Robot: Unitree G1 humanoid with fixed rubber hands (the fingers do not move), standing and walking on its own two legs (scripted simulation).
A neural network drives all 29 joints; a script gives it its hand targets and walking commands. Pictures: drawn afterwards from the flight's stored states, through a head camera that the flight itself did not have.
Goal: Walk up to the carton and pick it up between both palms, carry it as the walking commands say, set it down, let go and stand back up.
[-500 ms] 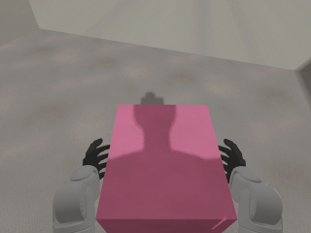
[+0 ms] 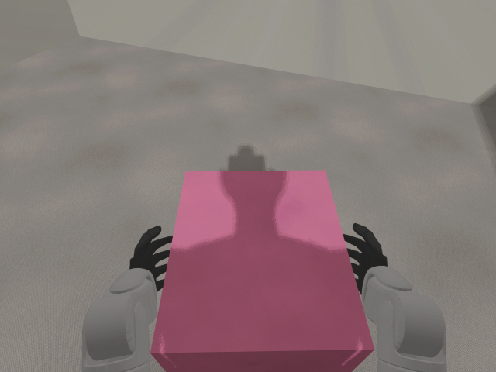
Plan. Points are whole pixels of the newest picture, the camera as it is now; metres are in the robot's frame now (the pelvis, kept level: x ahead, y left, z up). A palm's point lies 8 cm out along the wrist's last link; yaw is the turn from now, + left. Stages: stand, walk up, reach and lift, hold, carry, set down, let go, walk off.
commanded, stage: carry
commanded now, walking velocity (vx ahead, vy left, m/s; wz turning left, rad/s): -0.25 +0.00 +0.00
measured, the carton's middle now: (256, 283) +0.29 +0.00 +0.00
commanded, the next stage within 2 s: none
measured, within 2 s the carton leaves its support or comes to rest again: neither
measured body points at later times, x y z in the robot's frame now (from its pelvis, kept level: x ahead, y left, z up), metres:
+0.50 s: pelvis -0.18 -0.02 +0.01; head -0.18 -0.04 +0.46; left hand +0.10 +0.12 +0.09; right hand +0.07 -0.21 +0.07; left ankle -0.15 +0.11 -0.65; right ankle -0.17 -0.11 -0.73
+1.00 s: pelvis -0.35 +0.01 +0.01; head -0.35 +0.03 +0.46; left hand -0.09 +0.19 +0.08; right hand -0.07 -0.14 +0.10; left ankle -0.32 +0.10 -0.73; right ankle -0.36 -0.13 -0.64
